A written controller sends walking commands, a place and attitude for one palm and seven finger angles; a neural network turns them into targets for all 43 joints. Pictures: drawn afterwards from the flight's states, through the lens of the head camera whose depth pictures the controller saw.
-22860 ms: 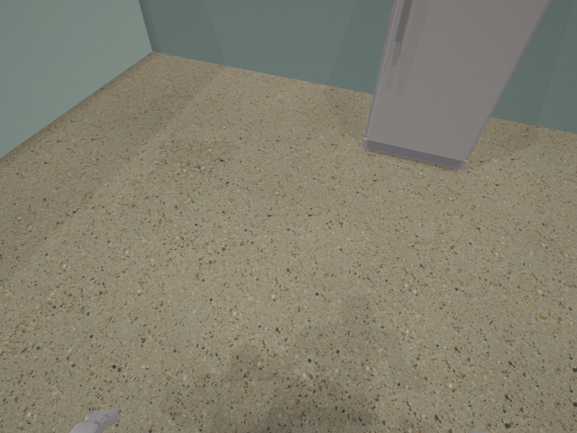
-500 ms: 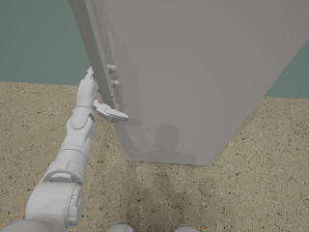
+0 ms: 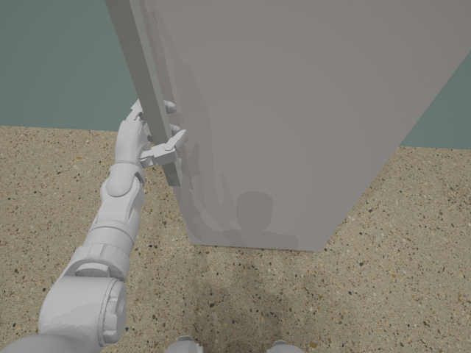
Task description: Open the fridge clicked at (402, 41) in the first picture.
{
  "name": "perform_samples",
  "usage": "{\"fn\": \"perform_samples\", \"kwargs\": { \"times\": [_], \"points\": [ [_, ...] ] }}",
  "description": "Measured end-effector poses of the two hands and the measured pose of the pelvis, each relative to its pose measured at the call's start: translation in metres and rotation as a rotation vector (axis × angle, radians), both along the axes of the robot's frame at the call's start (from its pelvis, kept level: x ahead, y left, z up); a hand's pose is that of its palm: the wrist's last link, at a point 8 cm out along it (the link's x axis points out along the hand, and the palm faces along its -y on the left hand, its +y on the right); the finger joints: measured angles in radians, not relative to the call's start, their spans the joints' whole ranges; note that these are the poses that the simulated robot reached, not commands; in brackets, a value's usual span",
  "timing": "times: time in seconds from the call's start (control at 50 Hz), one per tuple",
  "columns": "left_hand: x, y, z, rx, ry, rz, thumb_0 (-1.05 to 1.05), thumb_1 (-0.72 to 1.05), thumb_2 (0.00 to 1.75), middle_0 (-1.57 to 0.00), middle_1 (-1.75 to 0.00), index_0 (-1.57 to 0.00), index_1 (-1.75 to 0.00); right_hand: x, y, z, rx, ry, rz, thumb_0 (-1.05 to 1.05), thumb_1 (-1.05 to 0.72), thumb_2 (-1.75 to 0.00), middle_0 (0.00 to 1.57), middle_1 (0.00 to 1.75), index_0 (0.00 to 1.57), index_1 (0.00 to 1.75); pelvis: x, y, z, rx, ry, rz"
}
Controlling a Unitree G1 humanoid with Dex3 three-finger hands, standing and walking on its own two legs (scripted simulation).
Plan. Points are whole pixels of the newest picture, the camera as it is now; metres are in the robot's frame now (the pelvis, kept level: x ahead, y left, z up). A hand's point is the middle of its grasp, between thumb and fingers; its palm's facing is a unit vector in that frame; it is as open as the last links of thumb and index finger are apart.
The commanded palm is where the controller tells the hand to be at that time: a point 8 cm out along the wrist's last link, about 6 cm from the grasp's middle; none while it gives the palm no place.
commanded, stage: grip the handle and tug to test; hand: left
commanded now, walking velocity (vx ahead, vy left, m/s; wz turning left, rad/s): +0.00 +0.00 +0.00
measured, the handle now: (158, 102) +0.51 +0.12 +0.13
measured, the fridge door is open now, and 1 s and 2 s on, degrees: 0 0 7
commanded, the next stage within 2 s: pull the door a little, standing still in 0.84 s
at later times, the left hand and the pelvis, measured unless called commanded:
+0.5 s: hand (169, 144) +0.45 +0.11 +0.09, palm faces -0.06 -1.00 -0.02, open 6.2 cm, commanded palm +0.41 +0.15 +0.09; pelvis +0.01 +0.00 +0.00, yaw +0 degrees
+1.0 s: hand (169, 146) +0.44 +0.11 +0.09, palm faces -0.09 -1.00 +0.00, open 6.3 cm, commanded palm +0.41 +0.16 +0.09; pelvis +0.04 +0.00 +0.01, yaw -1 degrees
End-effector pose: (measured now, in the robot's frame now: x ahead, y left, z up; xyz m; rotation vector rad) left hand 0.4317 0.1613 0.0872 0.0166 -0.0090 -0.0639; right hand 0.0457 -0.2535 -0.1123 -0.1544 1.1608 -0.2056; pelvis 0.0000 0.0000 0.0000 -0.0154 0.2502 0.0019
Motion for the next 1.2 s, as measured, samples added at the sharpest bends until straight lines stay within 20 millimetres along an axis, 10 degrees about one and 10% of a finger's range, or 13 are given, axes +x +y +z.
{"fn": "perform_samples", "kwargs": {
  "times": [0.74, 1.2],
  "points": [
    [-0.002, -0.001, 0.000, -0.011, 0.006, -0.007, 0.01, 0.68, 0.75, -0.30, -1.39, -0.29, -1.40, 0.030, -0.004, 0.010, 0.007, -0.057, -0.006, 0.00, -0.90, -0.90, 0.20, 0.30, 0.20, 0.30, 0.018, -0.004, 0.006, 0.009, -0.006, -0.016],
    [-0.003, 0.002, 0.001, -0.019, 0.014, -0.040, 0.02, 0.66, 0.74, -0.29, -1.38, -0.30, -1.37, 0.093, 0.009, 0.021, 0.024, -0.119, 0.030, 0.00, -0.91, -0.90, 0.20, 0.30, 0.20, 0.30, 0.053, 0.003, 0.016, 0.009, -0.004, -0.022]
  ]
}}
